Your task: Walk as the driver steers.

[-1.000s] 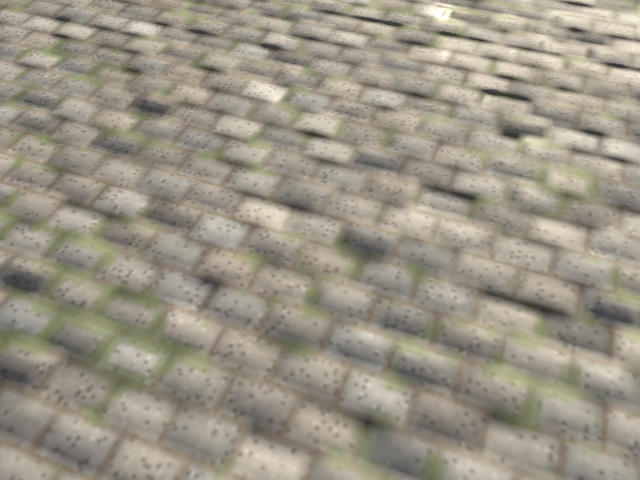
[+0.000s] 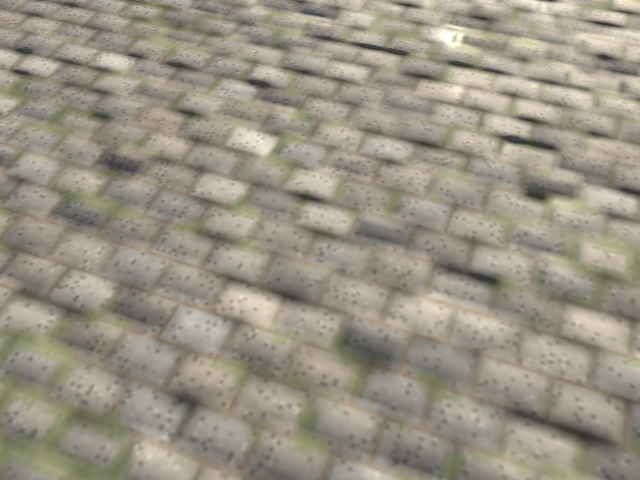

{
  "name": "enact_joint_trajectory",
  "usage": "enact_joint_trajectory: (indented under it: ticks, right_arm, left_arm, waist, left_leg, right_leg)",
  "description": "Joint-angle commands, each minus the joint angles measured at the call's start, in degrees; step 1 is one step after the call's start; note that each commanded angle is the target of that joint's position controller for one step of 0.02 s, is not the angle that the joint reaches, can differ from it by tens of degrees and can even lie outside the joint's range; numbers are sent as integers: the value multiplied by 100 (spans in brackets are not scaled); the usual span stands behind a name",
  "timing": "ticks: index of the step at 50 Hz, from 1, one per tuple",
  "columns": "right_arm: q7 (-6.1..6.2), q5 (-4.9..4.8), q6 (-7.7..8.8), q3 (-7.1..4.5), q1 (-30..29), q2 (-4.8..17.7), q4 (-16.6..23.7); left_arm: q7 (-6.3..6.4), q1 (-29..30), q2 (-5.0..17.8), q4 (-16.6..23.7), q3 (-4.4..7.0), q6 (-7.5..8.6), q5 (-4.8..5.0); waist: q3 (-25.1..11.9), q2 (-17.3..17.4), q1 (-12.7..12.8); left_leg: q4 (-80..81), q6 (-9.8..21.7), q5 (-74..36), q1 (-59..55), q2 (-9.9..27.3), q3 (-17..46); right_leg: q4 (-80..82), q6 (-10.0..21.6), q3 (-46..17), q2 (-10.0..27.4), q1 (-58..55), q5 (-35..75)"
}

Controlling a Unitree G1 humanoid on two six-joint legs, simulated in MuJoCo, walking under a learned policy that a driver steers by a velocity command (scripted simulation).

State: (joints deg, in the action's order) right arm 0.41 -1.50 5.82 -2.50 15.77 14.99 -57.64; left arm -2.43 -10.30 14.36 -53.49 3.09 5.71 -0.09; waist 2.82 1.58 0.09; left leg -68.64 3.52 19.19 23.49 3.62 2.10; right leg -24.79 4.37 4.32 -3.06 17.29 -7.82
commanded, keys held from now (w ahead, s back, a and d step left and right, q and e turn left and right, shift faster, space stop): w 0.18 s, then w+e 0.12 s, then no key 0.70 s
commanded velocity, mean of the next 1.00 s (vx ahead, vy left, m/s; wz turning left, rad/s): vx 0.26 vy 0.00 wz -0.07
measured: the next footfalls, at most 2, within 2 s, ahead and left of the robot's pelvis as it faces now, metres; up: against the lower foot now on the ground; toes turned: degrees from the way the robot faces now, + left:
left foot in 0.38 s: +0.42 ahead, +0.15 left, +0.00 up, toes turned -2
right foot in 0.74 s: +0.42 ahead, -0.10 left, +0.00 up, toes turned -5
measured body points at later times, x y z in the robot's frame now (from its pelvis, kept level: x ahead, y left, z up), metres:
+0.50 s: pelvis +0.28 +0.06 +0.00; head +0.32 +0.07 +0.44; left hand +0.30 +0.33 -0.15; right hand +0.43 -0.21 -0.11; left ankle +0.38 +0.15 -0.74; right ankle +0.14 -0.08 -0.65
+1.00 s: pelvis +0.38 +0.03 +0.00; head +0.39 +0.02 +0.45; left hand +0.48 +0.28 -0.13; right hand +0.43 -0.23 -0.15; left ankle +0.38 +0.15 -0.74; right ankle +0.38 -0.09 -0.74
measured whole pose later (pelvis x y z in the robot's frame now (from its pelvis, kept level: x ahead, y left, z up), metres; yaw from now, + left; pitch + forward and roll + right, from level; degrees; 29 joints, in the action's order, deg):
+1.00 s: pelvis +0.38 +0.03 +0.00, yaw -5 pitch +0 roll +1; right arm 1.4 0.4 0.8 -1.4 9.7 13.3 -59.7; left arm 1.8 -9.8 12.4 -57.7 2.9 0.7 0.0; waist 1.4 0.3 -0.5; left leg -26.4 0.4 14.9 11.2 0.1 -3.6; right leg -29.0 -0.8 -0.7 1.7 14.1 -14.5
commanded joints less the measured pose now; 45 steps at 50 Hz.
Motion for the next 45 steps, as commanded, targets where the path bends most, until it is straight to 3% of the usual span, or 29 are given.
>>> enact_joint_trajectory:
  ticks: [1, 5, 9, 13, 16, 17, 18, 19, 20, 21, 22, 23, 24, 25, 27, 29, 31, 33, 36, 38, 39, 40, 41, 43, 45]
  right_arm:
    - [47, 24, -66, -112, 413, 282, 206]
    - [69, 133, -119, -150, -511, 391, 581]
    - [-20, 112, -34, -86, -1353, 243, 831]
    - [-128, 63, 22, -43, -2083, 272, 1118]
    - [-210, 68, 109, -90, -2038, 479, 1211]
    - [-214, 104, 135, -133, -1783, 586, 1150]
    - [-201, 154, 162, -225, -1176, 752, 975]
    - [-177, 231, 193, -331, -384, 1043, 756]
    - [-148, 369, 178, -411, 409, 1478, 625]
    - [-200, 288, 93, -391, 569, 1486, 502]
    - [-220, 176, 33, -278, 437, 1012, 578]
    - [-192, 137, 16, -197, -135, 780, 666]
    - [-178, 183, 16, -131, -574, 632, 717]
    - [-168, 212, 19, -78, -849, 463, 715]
    - [-190, 346, 32, -17, -1079, 310, 608]
    - [-160, 374, 27, -37, -1231, 445, 536]
    - [-101, 314, -30, -71, -1207, 613, 463]
    - [-60, 254, -121, -78, -1130, 698, 385]
    - [-37, 161, -232, -13, -1097, 551, 290]
    - [-35, 227, -259, 70, -726, 310, 158]
    - [-30, 247, -265, 40, -237, 304, 101]
    - [23, 270, -320, 55, -346, 298, 78]
    - [62, 244, -372, 28, -506, 401, 93]
    - [128, 225, -447, 20, -525, 411, 63]
    - [130, 225, -457, 15, -477, 412, 23]
  left_arm:
    - [-9, 50, 456, 195, 57, 126, -16]
    - [163, -444, 770, 23, 119, 106, -10]
    - [257, -843, 837, -77, 117, 47, 51]
    - [274, -1396, 849, -280, 136, -64, 125]
    - [335, -1364, 946, -288, 200, -178, 130]
    - [350, -1297, 990, -267, 224, -220, 104]
    - [360, -1185, 972, -220, 218, -257, 89]
    - [362, -1209, 802, -152, 153, -263, 45]
    - [360, -1483, 436, -10, 27, -224, -96]
    - [317, -2417, -123, -240, -131, -143, 26]
    - [315, -2113, 587, -316, 42, -115, 151]
    - [340, -1479, 747, -138, 100, -124, 238]
    - [387, -1160, 696, -88, 105, -166, 186]
    - [428, -1054, 634, -68, 143, -246, 112]
    - [449, -1275, 280, -109, 100, -420, 60]
    - [485, -1218, 140, -52, 53, -495, 42]
    - [499, -964, 215, 14, 38, -545, 10]
    - [491, -789, 362, 30, 70, -622, 8]
    - [483, -550, 409, 25, 101, -676, -68]
    - [514, -365, 708, 130, 136, -659, -129]
    - [536, -137, 1071, 122, 208, -653, -26]
    - [487, -81, 751, 53, 172, -628, 18]
    - [455, -45, 538, 16, 127, -586, -10]
    - [422, 41, 483, -31, 105, -496, -42]
    - [426, -49, 494, -137, 111, -441, -6]
  waist:
    - [-304, -518, -192]
    - [57, -359, -32]
    - [118, -384, 231]
    - [275, -355, 450]
    - [179, -497, 237]
    - [-20, -620, 104]
    - [-418, -676, -215]
    - [-1080, -582, -521]
    - [-2061, 328, -563]
    - [-2999, 1669, -305]
    - [-2761, 856, -459]
    - [-1793, 611, -377]
    - [-1305, 166, -212]
    - [-1000, 100, -33]
    - [-907, 349, 278]
    - [-883, 490, 385]
    - [-1039, 504, 319]
    - [-1042, 460, 256]
    - [-644, 318, 288]
    - [-330, -146, 103]
    - [-257, -866, -344]
    - [-250, -950, -204]
    - [-125, -802, -130]
    - [-185, -690, -117]
    - [-370, -584, -92]
  left_leg:
    - [221, -9, -392, 685, 559, 240]
    - [1466, -285, -1434, 1549, 642, 145]
    - [3020, -337, -2619, 1291, 355, -151]
    - [3775, -349, -2503, 1351, 143, -113]
    - [4200, -232, -2064, 1074, 12, -23]
    - [4244, -157, -1940, 660, -118, -130]
    - [4384, -19, -2104, -177, -300, -300]
    - [4240, 200, -3164, -1508, -60, -186]
    - [3677, 741, -5021, -3580, 1225, 1148]
    - [4044, 1668, -5491, -4891, 2313, 3028]
    - [4288, 1446, -4869, -4340, 1968, 2728]
    - [4395, 1201, -4830, -3494, 1733, 1843]
    - [4593, 1068, -4871, -2646, 1473, 1347]
    - [4810, 996, -4771, -1926, 1309, 1011]
    - [5125, 969, -4746, -959, 1043, 524]
    - [5231, 1024, -4930, -610, 905, 169]
    - [5274, 1004, -4552, -642, 881, 84]
    - [5379, 944, -3351, -620, 899, 155]
    - [5372, 585, -854, -259, 631, 206]
    - [5049, 73, 225, -104, 214, 88]
    - [4978, -101, 231, -147, -207, -218]
    - [4865, -217, -115, -730, -289, -422]
    - [4771, -237, -331, -905, -272, -428]
    - [4672, -188, -691, -1011, -213, -385]
    - [4630, -173, -1042, -1102, -160, -357]
  right_leg:
    - [1764, 931, -1694, 1531, -463, 62]
    - [2026, 977, -1338, 1508, -585, 418]
    - [2014, 729, -797, 1244, -749, 705]
    - [1672, 729, -1028, 1449, -1423, 785]
    - [1118, 583, -1224, 1664, -1944, 1443]
    - [753, 477, -1190, 1628, -2053, 2218]
    - [47, 311, -1044, 1410, -2058, 3196]
    - [-1025, 66, -824, 1043, -1607, 3092]
    - [-2907, -261, -540, 434, -31, 885]
    - [-4566, -513, -930, -325, 1382, -3174]
    - [-5021, -487, -1476, -18, 1576, -3092]
    - [-4950, -473, -1237, 212, 1930, -2754]
    - [-4647, -521, -1054, 473, 1799, -2361]
    - [-4254, -548, -993, 666, 1485, -2070]
    - [-3566, -593, -880, 800, 528, -1669]
    - [-2639, -651, -729, 765, 135, -1421]
    - [-1914, -664, -651, 731, -174, -855]
    - [-1478, -644, -598, 699, -423, -461]
    - [-464, -449, -484, 618, -927, 43]
    - [133, -225, -1001, 1106, -1090, 926]
    - [37, -29, -1094, 1204, -886, 679]
    - [225, -52, -1026, 1035, -307, -336]
    - [306, -172, -957, 900, -97, -567]
    - [211, -316, -843, 801, -210, 57]
    - [37, -307, -778, 768, -485, 635]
